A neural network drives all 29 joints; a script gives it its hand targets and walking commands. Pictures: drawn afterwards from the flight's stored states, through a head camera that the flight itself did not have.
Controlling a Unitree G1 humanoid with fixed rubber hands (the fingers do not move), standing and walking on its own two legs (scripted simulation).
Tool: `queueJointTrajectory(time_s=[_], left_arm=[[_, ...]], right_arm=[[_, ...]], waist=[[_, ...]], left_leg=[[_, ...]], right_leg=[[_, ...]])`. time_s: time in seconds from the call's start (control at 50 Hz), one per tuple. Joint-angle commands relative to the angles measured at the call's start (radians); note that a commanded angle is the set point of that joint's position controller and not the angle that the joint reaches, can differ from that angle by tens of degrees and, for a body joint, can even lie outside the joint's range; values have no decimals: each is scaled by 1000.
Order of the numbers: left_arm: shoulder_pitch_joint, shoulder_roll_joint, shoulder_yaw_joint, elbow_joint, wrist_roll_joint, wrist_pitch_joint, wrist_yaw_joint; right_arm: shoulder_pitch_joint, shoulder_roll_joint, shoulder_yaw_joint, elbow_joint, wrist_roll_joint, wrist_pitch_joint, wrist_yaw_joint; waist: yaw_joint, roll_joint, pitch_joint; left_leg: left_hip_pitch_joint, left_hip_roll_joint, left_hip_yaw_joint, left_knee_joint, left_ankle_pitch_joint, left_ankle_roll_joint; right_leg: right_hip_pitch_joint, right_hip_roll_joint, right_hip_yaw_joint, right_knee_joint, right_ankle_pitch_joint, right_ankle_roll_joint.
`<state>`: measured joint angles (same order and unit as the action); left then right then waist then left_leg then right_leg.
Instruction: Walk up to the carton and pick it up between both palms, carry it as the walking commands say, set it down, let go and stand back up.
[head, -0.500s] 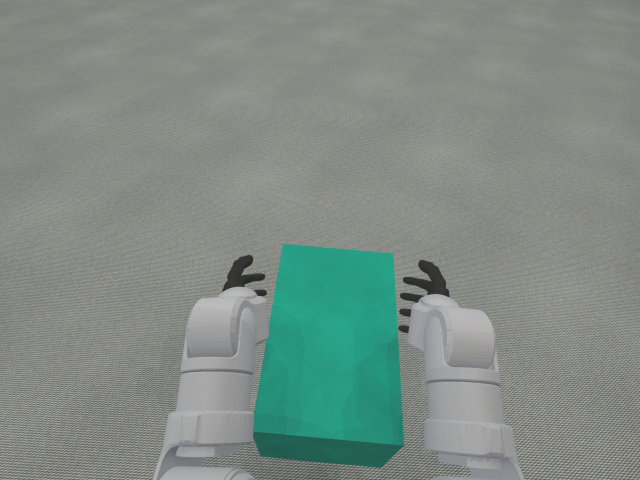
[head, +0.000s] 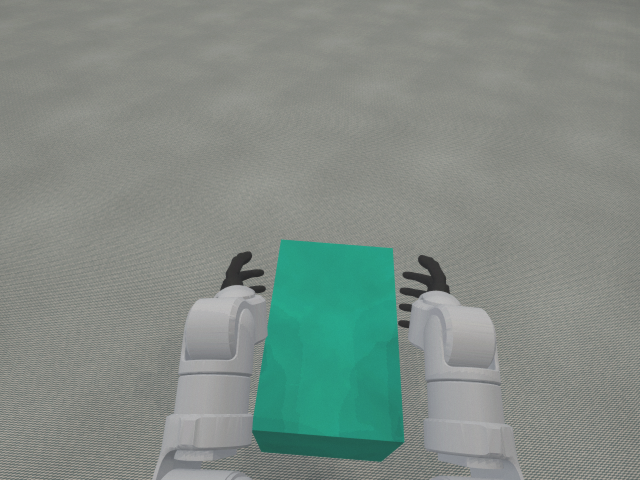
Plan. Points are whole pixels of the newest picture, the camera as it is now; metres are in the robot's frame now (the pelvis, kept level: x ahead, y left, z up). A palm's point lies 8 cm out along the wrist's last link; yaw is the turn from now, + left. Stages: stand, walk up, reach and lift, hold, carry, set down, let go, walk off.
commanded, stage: carry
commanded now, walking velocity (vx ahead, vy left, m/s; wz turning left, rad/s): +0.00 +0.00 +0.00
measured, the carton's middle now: (329, 346) +0.32 +0.00 -0.01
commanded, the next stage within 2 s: none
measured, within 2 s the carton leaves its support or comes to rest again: neither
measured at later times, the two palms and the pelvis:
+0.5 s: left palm (225, 321) +0.29 +0.13 +0.09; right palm (429, 322) +0.30 -0.11 +0.09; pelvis -0.02 +0.01 +0.00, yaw -2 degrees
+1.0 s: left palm (346, 359) +0.26 -0.01 +0.06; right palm (563, 423) +0.20 -0.24 +0.06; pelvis -0.08 -0.04 -0.02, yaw -16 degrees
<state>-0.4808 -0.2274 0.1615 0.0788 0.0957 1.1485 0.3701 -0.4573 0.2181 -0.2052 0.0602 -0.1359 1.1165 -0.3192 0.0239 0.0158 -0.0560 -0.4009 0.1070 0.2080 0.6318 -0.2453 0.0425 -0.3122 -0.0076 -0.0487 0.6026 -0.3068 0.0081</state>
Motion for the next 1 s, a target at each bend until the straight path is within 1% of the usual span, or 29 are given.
queueJointTrajectory(time_s=[0.0,0.08,0.18,0.2,0.3,0.32,0.34,0.38,0.42,0.48,0.52,0.54,0.58,0.6,0.62,0.64,0.66,0.68,0.72,0.76,0.8,0.82,0.84,0.86,0.88,0.92,0.94,0.96,0.98], left_arm=[[-609,-1028,-543,-89,-390,-32,-461],[-625,-1026,-545,-68,-385,-25,-459],[-630,-1028,-523,-51,-387,-26,-464],[-629,-1019,-517,-35,-378,-28,-463],[-622,-1025,-536,-70,-388,-26,-459],[-608,-1037,-541,-53,-379,-18,-455],[-634,-1027,-549,-98,-397,-23,-457],[-647,-1020,-547,-92,-383,-31,-455],[-627,-1029,-573,-109,-410,-11,-460],[-674,-1008,-572,-132,-430,11,-464],[-687,-1028,-579,-99,-444,26,-475],[-662,-1025,-572,-62,-442,34,-477],[-666,-1027,-557,-70,-445,30,-482],[-673,-1021,-563,-92,-449,27,-484],[-684,-1034,-554,-91,-455,25,-482],[-657,-1032,-543,-79,-436,23,-478],[-636,-1035,-521,-52,-427,19,-480],[-643,-1033,-521,-112,-432,19,-473],[-654,-1029,-541,-168,-414,15,-455],[-617,-1031,-534,-168,-384,23,-435],[-606,-1010,-547,-215,-375,19,-418],[-586,-1020,-547,-171,-372,25,-421],[-590,-1002,-570,-226,-381,18,-423],[-671,-1003,-592,-267,-396,18,-424],[-666,-1007,-607,-282,-398,14,-421],[-632,-1038,-615,-257,-429,16,-435],[-635,-1040,-611,-250,-434,19,-441],[-578,-1025,-590,-196,-415,18,-443],[-515,-1019,-548,-139,-390,19,-450]], right_arm=[[-616,1045,593,-57,412,6,420],[-641,1033,568,-37,412,8,421],[-681,1035,577,-51,408,7,418],[-680,1034,563,-14,400,10,417],[-651,1047,576,-37,410,9,419],[-665,1035,563,-48,409,10,420],[-627,1058,574,-27,414,14,417],[-650,1040,566,-26,408,7,424],[-626,1042,569,-61,418,18,414],[-614,1052,573,-43,416,31,399],[-602,1060,575,-56,395,29,390],[-608,1054,567,-54,394,27,386],[-610,1054,571,-66,383,28,381],[-606,1055,577,-65,384,29,381],[-641,1064,596,-93,403,31,381],[-664,1060,619,-116,416,33,382],[-667,1063,641,-135,426,40,388],[-704,1067,644,-168,453,39,389],[-704,1067,644,-175,487,40,393],[-715,1055,640,-208,501,47,398],[-639,1063,625,-164,495,53,403],[-641,1075,624,-146,484,54,404],[-583,1057,605,-112,470,39,412],[-601,1064,615,-121,470,35,409],[-594,1078,629,-133,475,38,407],[-608,1085,636,-168,453,38,394],[-581,1081,633,-167,448,37,390],[-568,1055,649,-165,445,41,393],[-572,1060,666,-154,447,56,393]], waist=[[-7,-16,-441],[-7,49,-424],[-6,-27,-403],[-7,12,-369],[-6,2,-390],[-6,58,-405],[-8,0,-439],[-6,20,-391],[-18,73,-414],[-36,101,-416],[-35,124,-423],[-37,196,-420],[-28,163,-425],[-27,166,-445],[-21,69,-428],[-14,-40,-410],[-20,-252,-369],[-4,-337,-383],[-1,-225,-434],[-2,-177,-474],[-19,-81,-511],[-31,-5,-546],[-35,316,-580],[-30,396,-511],[-32,318,-506],[-12,189,-509],[-18,104,-533],[-19,-70,-510],[-6,-314,-516]], left_leg=[[239,101,-152,-103,182,-21],[228,117,-178,-132,186,-12],[191,118,-186,-141,98,-10],[182,111,-179,-170,26,-16],[195,124,-194,-178,35,-11],[214,116,-186,-187,38,-11],[224,129,-195,-176,28,-5],[182,116,-193,-192,-3,-8],[241,181,-252,-220,-31,1],[341,354,-362,-238,64,91],[337,387,-337,-194,149,106],[324,382,-332,-193,205,90],[252,364,-237,-147,232,60],[213,345,-203,-127,134,39],[156,291,-135,-69,17,-7],[42,223,-99,29,-110,-57],[-71,119,-67,158,-232,-98],[-109,54,-72,319,-287,-110],[-152,28,-117,399,-275,-115],[-67,15,-105,268,-213,-125],[177,11,-88,-10,-50,-104],[323,88,-169,-109,20,-47],[370,368,-453,-175,287,70],[390,448,-505,-201,495,134],[402,417,-461,-161,573,128],[271,287,-235,-19,526,9],[171,204,-153,74,348,-50],[26,122,-92,129,20,-94],[-114,35,-81,261,-305,-121]], right_leg=[[70,-91,93,-93,285,-40],[42,-78,81,-81,204,-34],[50,-81,84,-104,166,-33],[25,-76,86,-112,132,-35],[27,-74,80,-111,102,-36],[14,-73,77,-99,122,-33],[45,-75,70,-106,117,-38],[25,-71,77,-109,103,-33],[-30,-59,67,-53,86,-30],[-213,-39,37,143,-74,-5],[-260,-71,35,191,-144,-10],[-256,-61,21,217,-155,-10],[-183,-47,-26,184,-99,-9],[-115,-30,-43,118,-103,-17],[-58,-26,-21,11,-73,-33],[32,-65,82,-76,-14,-70],[39,-201,310,-146,165,-130],[59,-264,402,-175,257,-188],[121,-279,351,-116,463,-220],[139,-228,250,-37,636,-189],[17,-169,152,35,597,-138],[-107,-137,139,86,491,-95],[-221,-32,21,277,98,-42],[-289,-40,13,321,-201,-21],[-273,-37,34,312,-231,-25],[-22,-37,3,59,-37,-48],[119,-43,34,-37,70,-58],[231,-117,143,-110,224,-86],[315,-295,390,-149,432,-167]])
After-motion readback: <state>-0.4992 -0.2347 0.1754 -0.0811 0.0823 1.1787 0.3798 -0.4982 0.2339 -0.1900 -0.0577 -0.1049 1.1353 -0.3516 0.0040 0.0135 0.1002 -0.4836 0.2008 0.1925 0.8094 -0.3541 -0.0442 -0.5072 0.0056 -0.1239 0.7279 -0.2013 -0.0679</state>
